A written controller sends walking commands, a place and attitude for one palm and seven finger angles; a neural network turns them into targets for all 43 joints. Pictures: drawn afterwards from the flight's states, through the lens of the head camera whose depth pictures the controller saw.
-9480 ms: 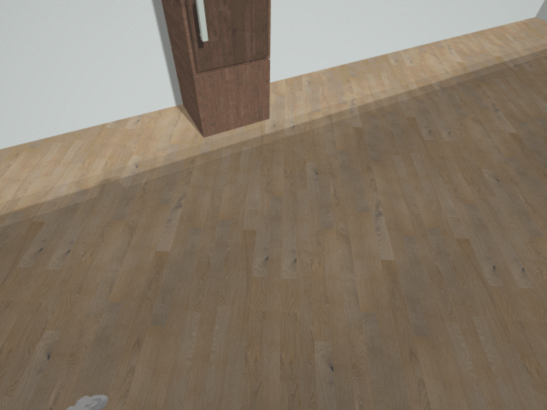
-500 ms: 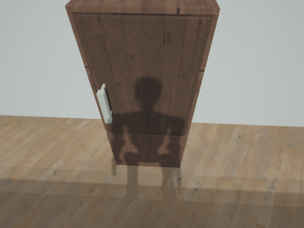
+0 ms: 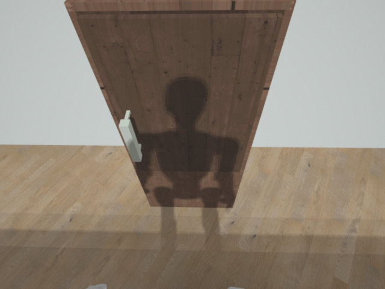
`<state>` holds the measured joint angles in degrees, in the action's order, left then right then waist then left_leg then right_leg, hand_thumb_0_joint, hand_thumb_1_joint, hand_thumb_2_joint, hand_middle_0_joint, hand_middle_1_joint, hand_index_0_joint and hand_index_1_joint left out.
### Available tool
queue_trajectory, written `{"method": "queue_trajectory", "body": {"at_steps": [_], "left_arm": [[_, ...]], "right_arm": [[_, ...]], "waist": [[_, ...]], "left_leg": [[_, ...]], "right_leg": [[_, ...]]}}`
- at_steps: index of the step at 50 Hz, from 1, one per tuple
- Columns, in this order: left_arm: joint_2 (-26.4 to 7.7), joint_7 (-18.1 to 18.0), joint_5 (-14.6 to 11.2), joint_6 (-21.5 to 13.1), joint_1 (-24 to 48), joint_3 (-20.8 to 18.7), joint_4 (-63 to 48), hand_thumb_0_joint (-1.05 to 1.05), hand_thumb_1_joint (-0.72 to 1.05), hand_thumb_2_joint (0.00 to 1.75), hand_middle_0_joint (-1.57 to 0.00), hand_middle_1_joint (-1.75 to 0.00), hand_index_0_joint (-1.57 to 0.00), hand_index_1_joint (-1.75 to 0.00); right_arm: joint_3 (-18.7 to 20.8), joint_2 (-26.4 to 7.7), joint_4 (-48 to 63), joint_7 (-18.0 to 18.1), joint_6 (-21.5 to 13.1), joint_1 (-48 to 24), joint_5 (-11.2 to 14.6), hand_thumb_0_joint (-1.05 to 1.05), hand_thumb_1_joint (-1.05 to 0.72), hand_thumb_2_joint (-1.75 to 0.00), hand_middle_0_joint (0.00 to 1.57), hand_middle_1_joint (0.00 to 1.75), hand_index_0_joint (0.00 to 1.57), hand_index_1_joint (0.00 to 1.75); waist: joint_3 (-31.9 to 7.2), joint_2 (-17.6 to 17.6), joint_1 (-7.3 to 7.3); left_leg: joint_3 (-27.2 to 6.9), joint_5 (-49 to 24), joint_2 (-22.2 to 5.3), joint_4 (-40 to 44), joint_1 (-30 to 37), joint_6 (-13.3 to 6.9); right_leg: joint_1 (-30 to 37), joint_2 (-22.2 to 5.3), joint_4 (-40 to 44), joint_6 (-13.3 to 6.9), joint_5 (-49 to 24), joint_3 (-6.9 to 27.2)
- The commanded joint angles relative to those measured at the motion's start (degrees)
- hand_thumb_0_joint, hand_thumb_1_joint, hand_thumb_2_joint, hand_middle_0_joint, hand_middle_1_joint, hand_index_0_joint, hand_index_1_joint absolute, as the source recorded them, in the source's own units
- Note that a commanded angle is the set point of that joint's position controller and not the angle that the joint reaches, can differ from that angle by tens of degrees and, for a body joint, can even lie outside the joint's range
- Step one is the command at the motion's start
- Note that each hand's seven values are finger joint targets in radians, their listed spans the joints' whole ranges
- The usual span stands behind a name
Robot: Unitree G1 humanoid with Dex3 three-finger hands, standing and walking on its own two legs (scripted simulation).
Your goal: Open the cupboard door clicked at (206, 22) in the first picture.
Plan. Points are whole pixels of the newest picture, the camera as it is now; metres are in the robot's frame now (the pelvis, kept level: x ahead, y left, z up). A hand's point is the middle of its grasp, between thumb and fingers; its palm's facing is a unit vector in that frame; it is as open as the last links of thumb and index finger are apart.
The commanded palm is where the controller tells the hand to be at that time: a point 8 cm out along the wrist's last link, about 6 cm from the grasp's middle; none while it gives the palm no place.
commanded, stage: come to a stop and stand still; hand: left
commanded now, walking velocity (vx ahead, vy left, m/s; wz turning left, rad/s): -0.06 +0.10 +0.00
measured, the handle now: (133, 136) +0.53 +0.21 -0.08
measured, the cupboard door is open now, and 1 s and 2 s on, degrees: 0 0 0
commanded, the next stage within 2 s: look again from close up in 0.50 s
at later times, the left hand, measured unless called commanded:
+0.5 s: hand out of the picture -0.01 +0.18 -0.16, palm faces +0.05 -0.98 -0.21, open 7.3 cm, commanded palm none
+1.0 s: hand out of the picture +0.02 +0.19 -0.16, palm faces +0.03 -0.97 -0.22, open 7.3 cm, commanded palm none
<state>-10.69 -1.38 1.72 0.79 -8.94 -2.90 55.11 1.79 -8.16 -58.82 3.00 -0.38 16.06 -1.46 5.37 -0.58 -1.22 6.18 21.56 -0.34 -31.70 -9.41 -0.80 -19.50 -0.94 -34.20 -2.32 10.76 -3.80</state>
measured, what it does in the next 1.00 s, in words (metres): steps on the spot: left foot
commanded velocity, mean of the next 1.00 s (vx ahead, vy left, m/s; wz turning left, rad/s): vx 0.02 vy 0.02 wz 0.00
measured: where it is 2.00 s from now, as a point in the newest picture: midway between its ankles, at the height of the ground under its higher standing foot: outside the picture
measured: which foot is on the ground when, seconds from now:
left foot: down 0.00-0.02, up 0.04-0.30, down 0.32-1.00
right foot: down 0.00-1.00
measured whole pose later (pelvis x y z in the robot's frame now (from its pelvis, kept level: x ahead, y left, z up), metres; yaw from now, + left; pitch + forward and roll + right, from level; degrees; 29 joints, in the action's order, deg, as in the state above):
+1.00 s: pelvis +0.01 +0.01 +0.01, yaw +0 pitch -1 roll +0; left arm -7.9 -2.2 0.6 -1.7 -16.4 -0.3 63.1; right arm -1.5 -6.1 -62.7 1.6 -1.8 20.0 -0.9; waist 0.8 -2.0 -0.4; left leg 1.6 17.8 0.4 -25.8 -7.2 -0.5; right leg -14.6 -0.4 -27.8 -1.5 12.4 -2.9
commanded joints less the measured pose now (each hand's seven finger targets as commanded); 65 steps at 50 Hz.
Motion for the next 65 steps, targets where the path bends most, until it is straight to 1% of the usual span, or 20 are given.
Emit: {"method": "queue_trajectory", "body": {"at_steps": [1, 5, 11, 14, 15, 17, 20, 28, 29, 30, 32, 35, 37, 57, 58, 59, 60, 61, 63, 65], "left_arm": [[-8.9, -0.8, -0.4, -1.7, -12.9, -1.2, 0.0, 0.0, 0.9, 0.9, -0.2, -0.3, -0.2, -0.3], [-7.4, -1.1, -0.2, -1.6, -4.3, -0.5, -2.5, 0.0, 0.9, 0.9, -0.2, -0.3, -0.2, -0.3], [-9.9, -0.8, 0.1, -1.2, -5.6, -1.5, -2.4, 0.0, 0.9, 0.9, -0.2, -0.3, -0.2, -0.3], [-8.4, -0.6, -0.7, -0.7, -3.8, -1.3, -2.2, 0.0, 0.9, 0.9, -0.2, -0.3, -0.2, -0.3], [-6.6, -0.4, -0.9, -0.4, -3.1, -0.8, -2.5, 0.0, 0.9, 0.9, -0.2, -0.3, -0.2, -0.3], [-3.3, 0.0, -1.0, -0.1, -3.2, 0.0, -2.7, 0.0, 0.9, 0.9, -0.2, -0.3, -0.2, -0.3], [-2.1, 0.8, -0.2, -0.4, -7.4, 0.8, 0.9, 0.0, 0.9, 0.9, -0.2, -0.3, -0.2, -0.3], [-3.8, 0.4, -0.8, -1.9, -11.5, 1.1, 4.6, 0.0, 0.9, 0.9, -0.2, -0.3, -0.2, -0.3], [-5.0, -2.4, -0.4, -3.5, -19.1, 1.2, 7.7, 0.0, 0.9, 0.9, -0.2, -0.3, -0.2, -0.3], [-8.4, -2.1, -0.6, -3.7, -14.3, 1.0, 5.0, 0.0, 0.9, 0.9, -0.2, -0.3, -0.2, -0.3], [-7.1, -1.5, -0.6, -4.0, -9.9, 0.7, 3.2, 0.0, 0.9, 0.9, -0.2, -0.3, -0.2, -0.3], [-3.5, -1.0, -0.9, -3.7, -10.1, 1.4, 4.5, 0.0, 0.9, 0.9, -0.2, -0.3, -0.2, -0.3], [-2.7, -0.8, -1.1, -3.5, -10.9, 1.6, 5.3, 0.0, 0.9, 0.9, -0.2, -0.3, -0.2, -0.3], [-2.8, -0.9, -1.4, -3.0, -9.2, 1.8, 6.4, 0.0, 0.9, 0.9, -0.2, -0.3, -0.2, -0.3], [-4.9, -3.3, -1.0, -3.4, -16.1, 1.5, 9.4, 0.0, 0.9, 0.9, -0.2, -0.3, -0.2, -0.3], [-18.3, -2.3, -11.7, -16.3, 32.7, -6.1, -79.4, 0.0, 0.88, 0.89, -0.2, -0.32, -0.2, -0.32], [-12.3, -4.2, -7.3, -13.1, 2.9, -4.0, -63.9, 0.0, 0.85, 0.88, -0.2, -0.33, -0.2, -0.33], [0.5, -5.5, -9.9, -5.8, -13.0, 2.3, -52.7, 0.0, 0.83, 0.87, -0.21, -0.34, -0.21, -0.34], [0.5, -3.6, -11.3, -9.6, -4.9, 0.5, -51.2, 0.0, 0.78, 0.85, -0.21, -0.37, -0.21, -0.37], [-0.1, 1.0, -12.2, -17.7, -17.8, -4.8, -43.6, 0.0, 0.74, 0.83, -0.21, -0.4, -0.21, -0.4]], "right_arm": [[2.0, -3.8, 3.3, 0.0, 0.5, 3.3, 1.1, 0.0, -0.9, -0.9, 0.2, 0.3, 0.2, 0.3], [1.4, -2.9, 2.0, -1.3, 1.7, 1.0, 0.9, 0.0, -0.9, -0.9, 0.2, 0.3, 0.2, 0.3], [0.8, -2.9, 2.5, -2.1, 1.1, 1.2, 0.7, 0.0, -0.9, -0.9, 0.2, 0.3, 0.2, 0.3], [0.4, -3.2, 0.7, -1.9, 0.4, 6.8, 0.7, 0.0, -0.9, -0.9, 0.2, 0.3, 0.2, 0.3], [0.5, -4.7, 0.6, -1.8, 0.0, 7.6, 0.3, 0.0, -0.9, -0.9, 0.2, 0.3, 0.2, 0.3], [0.6, -8.3, 2.4, -1.7, 0.0, 3.6, -0.4, 0.0, -0.9, -0.9, 0.2, 0.3, 0.2, 0.3], [0.1, -7.6, 2.8, -1.4, -0.5, -0.7, -0.2, 0.0, -0.9, -0.9, 0.2, 0.3, 0.2, 0.3], [-1.2, -3.8, -1.5, -1.4, -0.3, 6.3, 0.3, 0.0, -0.9, -0.9, 0.2, 0.3, 0.2, 0.3], [-0.6, -7.7, 0.2, -1.9, -0.8, -1.3, 0.3, 0.0, -0.9, -0.9, 0.2, 0.3, 0.2, 0.3], [-1.2, -2.7, 2.3, -2.0, -0.3, 4.0, 0.7, 0.0, -0.9, -0.9, 0.2, 0.3, 0.2, 0.3], [-1.3, -2.0, 1.4, -2.4, -0.1, 7.3, 0.3, 0.0, -0.9, -0.9, 0.2, 0.3, 0.2, 0.3], [-1.6, -2.1, 0.2, -2.3, -0.7, 9.7, 0.3, 0.0, -0.9, -0.9, 0.2, 0.3, 0.2, 0.3], [-1.9, -2.2, -0.2, -2.0, -1.4, 8.9, 0.3, 0.0, -0.9, -0.9, 0.2, 0.3, 0.2, 0.3], [-1.8, -4.6, -3.9, -0.8, -2.4, 5.9, 0.6, 0.0, -0.9, -0.9, 0.2, 0.3, 0.2, 0.3], [-0.9, -7.0, -0.4, -1.2, -2.4, -0.5, 1.3, 0.0, -0.9, -0.9, 0.2, 0.3, 0.2, 0.3], [0.4, -17.5, 20.2, 0.7, -11.4, -1.7, 3.9, 0.0, -0.9, -0.9, 0.2, 0.3, 0.2, 0.3], [-0.4, -12.2, 17.7, 2.6, -16.4, -5.6, 2.6, 0.0, -0.9, -0.9, 0.2, 0.3, 0.2, 0.3], [-0.1, -9.7, 17.2, 2.0, -17.9, -5.2, 3.4, 0.0, -0.9, -0.9, 0.2, 0.3, 0.2, 0.3], [1.0, -13.0, 19.6, 1.0, -19.1, -5.4, 2.7, 0.0, -0.9, -0.9, 0.2, 0.3, 0.2, 0.3], [2.8, -13.3, 23.2, 0.0, -19.5, -5.4, 1.4, 0.0, -0.9, -0.9, 0.2, 0.3, 0.2, 0.3]], "waist": [[-12.4, 11.1, 3.79], [-8.5, 7.5, 1.31], [-7.2, 6.7, 2.49], [-6.6, 5.2, 0.17], [-5.0, 0.6, 0.03], [-1.4, -9.8, 1.58], [0.6, -5.9, 3.61], [1.9, 5.9, 1.83], [1.8, 0.3, 5.03], [-5.6, -0.2, -0.33], [-4.8, 2.7, -1.35], [-0.6, 3.2, -1.16], [0.2, -2.2, 0.12], [-2.1, -0.1, 1.5], [-3.5, 9.9, 4.57], [-31.5, -4.6, -3.14], [-28.2, -15.7, 2.32], [-16.6, -13.5, 1.07], [-1.4, 4.7, -1.97], [-6.2, 14.1, 1.08]], "left_leg": [[-3.9, 15.1, 0.7, -21.0, -11.8, 0.9], [-6.5, 8.9, -0.9, -26.0, -11.7, 1.8], [-3.7, 3.7, 0.1, -7.0, -7.0, 2.0], [-4.0, -4.8, 0.1, 8.1, 4.3, 0.7], [-8.0, -3.4, -3.3, 12.1, 3.9, -0.7], [-18.9, 6.2, -12.8, 20.5, -9.8, -5.0], [-16.0, 12.1, -10.3, 21.0, -15.7, -4.4], [-7.2, 1.7, -2.7, 9.3, -8.9, -1.4], [-4.1, -2.5, -2.2, -1.1, -6.9, 0.8], [-5.9, 2.7, -1.5, -3.6, -4.7, 0.8], [-5.2, 0.3, -1.7, -2.4, -1.6, 0.0], [-7.4, -4.8, -2.7, 4.6, -2.4, -0.5], [-9.1, -7.0, -3.7, 8.5, -5.7, -0.8], [-9.2, -16.4, -5.3, 12.7, -3.5, -1.1], [-5.9, -20.7, -6.5, 0.7, -5.1, 0.3], [-7.5, -24.1, 0.6, 8.0, 4.9, -0.6], [-6.1, -31.6, -0.9, 8.6, 6.8, 0.9], [-7.5, -28.9, -1.4, 9.2, 0.2, 3.7], [-9.9, -16.2, -0.4, 4.2, -10.7, 1.5], [-8.5, -9.4, 0.6, -2.9, -18.8, 0.7]], "right_leg": [[16.4, -21.8, 6.9, -12.6, -54.1, 19.0], [5.2, -15.6, 12.5, -11.1, -23.6, 15.3], [4.1, -14.4, 16.2, -9.3, -3.1, 18.0], [-2.3, -9.8, 14.9, -4.4, 9.4, 14.2], [-3.9, -6.3, 12.7, -2.0, 13.6, 11.3], [1.6, -0.7, 5.9, 1.3, 11.4, 3.0], [8.7, -0.5, 3.0, 1.1, 6.5, 2.3], [4.6, -5.9, 17.0, -1.3, 17.6, 12.7], [4.4, -8.3, 16.0, 0.8, -5.3, 14.9], [3.1, -13.4, 18.7, -3.5, 8.6, 20.4], [-2.4, -11.6, 20.2, -5.0, 19.2, 17.0], [-3.3, -7.2, 17.3, -2.6, 16.8, 11.5], [1.1, -5.0, 13.8, -1.4, 11.0, 9.4], [12.4, -5.1, 8.7, -0.4, -10.7, 6.4], [12.2, -8.0, 7.3, 0.8, -36.0, 8.1], [15.8, -2.8, 4.4, 0.1, -22.0, 6.5], [13.3, 0.0, 3.3, -1.4, -7.9, 4.6], [6.5, -0.2, 2.6, -0.2, 1.0, 0.6], [-3.6, -0.2, 3.6, 1.2, 1.7, -1.8], [-8.2, 0.0, -1.1, 1.4, 7.1, -2.4]]}}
